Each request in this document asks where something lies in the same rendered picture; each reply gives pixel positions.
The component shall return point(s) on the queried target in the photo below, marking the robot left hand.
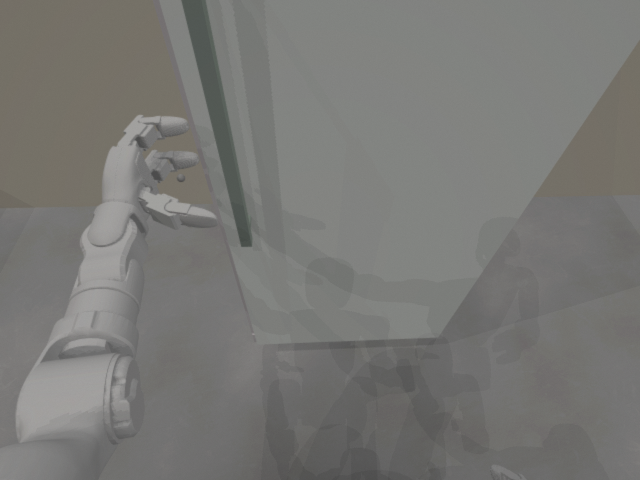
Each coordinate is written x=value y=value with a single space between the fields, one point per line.
x=126 y=173

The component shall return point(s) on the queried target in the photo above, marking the left robot upper arm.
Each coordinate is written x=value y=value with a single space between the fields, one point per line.
x=74 y=413

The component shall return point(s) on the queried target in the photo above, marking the fridge door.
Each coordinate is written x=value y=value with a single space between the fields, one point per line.
x=386 y=148

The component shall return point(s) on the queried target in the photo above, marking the left robot forearm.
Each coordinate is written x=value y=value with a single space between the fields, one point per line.
x=105 y=301

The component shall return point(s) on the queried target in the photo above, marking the handle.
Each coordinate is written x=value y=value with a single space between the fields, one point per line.
x=199 y=27

